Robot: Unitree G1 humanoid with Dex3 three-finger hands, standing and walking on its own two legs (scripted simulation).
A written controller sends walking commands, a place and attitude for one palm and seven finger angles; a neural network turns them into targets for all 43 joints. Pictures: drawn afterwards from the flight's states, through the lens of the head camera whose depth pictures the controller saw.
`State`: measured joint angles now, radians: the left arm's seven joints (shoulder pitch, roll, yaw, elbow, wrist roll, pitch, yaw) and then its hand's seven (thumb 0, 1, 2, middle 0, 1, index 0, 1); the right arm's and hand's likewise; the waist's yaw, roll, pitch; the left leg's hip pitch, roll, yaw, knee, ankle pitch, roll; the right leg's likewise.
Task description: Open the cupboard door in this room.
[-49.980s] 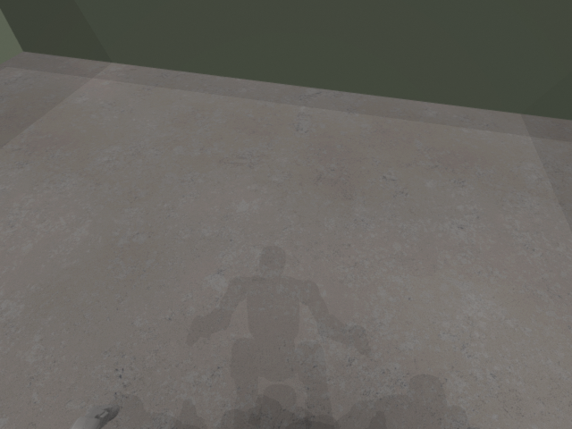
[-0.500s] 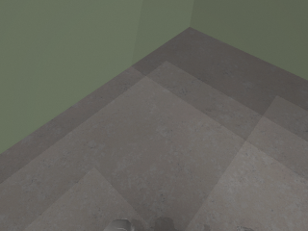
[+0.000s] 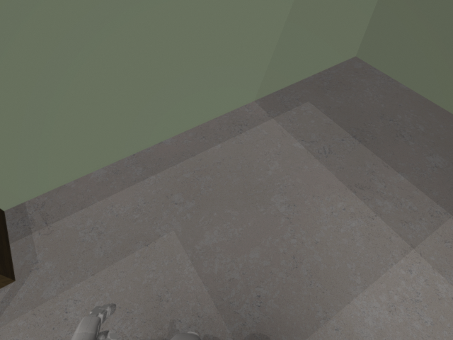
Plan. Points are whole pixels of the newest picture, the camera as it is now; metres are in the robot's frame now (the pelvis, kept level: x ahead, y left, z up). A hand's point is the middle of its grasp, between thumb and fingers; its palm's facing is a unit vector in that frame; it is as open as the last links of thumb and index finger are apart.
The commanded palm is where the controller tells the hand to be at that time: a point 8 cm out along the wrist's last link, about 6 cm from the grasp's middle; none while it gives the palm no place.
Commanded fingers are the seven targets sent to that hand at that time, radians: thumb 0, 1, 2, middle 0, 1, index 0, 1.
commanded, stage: turn to face it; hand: left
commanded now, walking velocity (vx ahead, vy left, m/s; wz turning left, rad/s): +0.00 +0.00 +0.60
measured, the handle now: out of the picture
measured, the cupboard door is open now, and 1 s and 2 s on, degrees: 41 41 41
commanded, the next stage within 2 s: none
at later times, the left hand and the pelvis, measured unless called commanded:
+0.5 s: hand out of the picture -0.02 +0.23 -0.17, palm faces +0.36 -0.90 -0.25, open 7.4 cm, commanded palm none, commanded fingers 0.00 0.90 0.90 -0.20 -0.30 -0.20 -0.30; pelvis -0.01 +0.00 +0.00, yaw +20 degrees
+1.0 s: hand out of the picture -0.06 +0.17 -0.16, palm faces +0.62 -0.76 -0.21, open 7.4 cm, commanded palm none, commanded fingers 0.00 0.90 0.90 -0.20 -0.30 -0.20 -0.30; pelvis +0.01 -0.02 +0.00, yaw +39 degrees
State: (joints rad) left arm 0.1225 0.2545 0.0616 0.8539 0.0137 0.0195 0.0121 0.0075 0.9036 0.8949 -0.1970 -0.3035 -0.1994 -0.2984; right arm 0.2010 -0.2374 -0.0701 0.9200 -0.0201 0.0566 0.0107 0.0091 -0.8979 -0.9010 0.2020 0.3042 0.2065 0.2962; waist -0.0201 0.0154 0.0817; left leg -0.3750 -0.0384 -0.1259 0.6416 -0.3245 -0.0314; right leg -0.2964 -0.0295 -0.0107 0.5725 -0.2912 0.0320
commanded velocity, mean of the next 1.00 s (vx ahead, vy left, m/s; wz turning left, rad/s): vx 0.00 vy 0.00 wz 0.60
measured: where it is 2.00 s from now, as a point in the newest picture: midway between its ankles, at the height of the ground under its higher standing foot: outside the picture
